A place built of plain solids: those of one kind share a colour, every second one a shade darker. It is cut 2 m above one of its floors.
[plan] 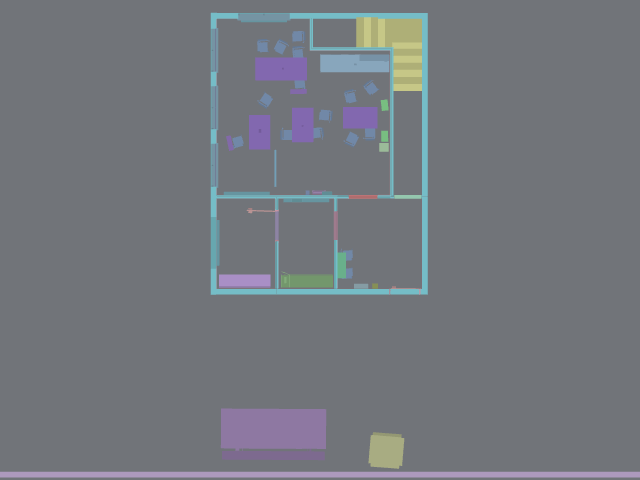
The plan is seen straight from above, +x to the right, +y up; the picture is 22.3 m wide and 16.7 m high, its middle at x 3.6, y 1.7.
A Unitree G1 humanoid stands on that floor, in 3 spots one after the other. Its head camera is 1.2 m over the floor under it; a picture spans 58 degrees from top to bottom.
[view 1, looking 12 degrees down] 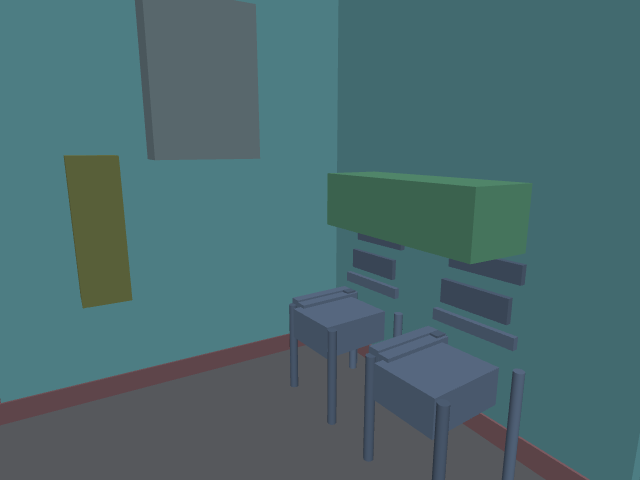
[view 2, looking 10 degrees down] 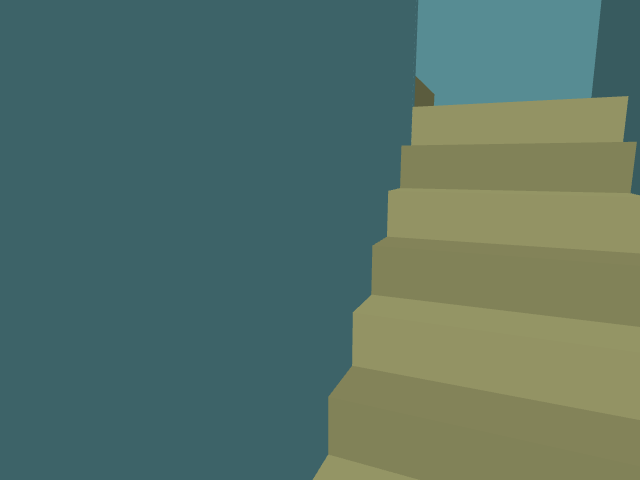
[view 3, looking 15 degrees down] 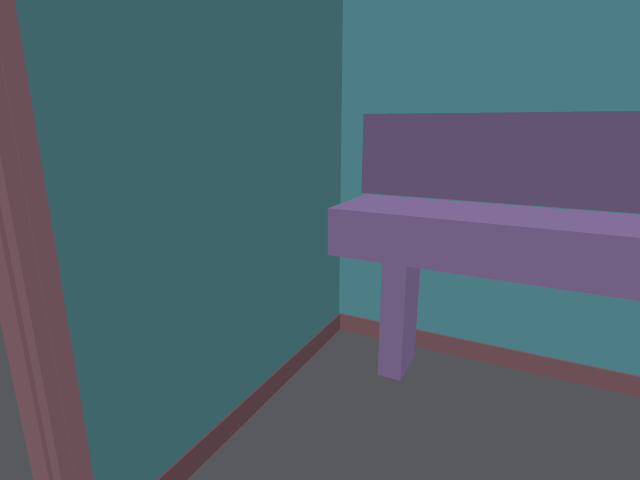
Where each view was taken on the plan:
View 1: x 5.65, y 2.20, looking -121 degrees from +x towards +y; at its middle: wall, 2.63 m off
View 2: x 6.66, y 5.89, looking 113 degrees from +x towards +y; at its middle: wall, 1.29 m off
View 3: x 1.05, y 2.20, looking -63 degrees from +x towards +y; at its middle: wall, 2.26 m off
